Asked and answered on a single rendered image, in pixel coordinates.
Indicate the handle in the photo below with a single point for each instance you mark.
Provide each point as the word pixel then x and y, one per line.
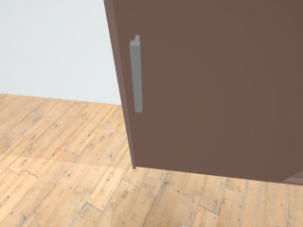
pixel 135 55

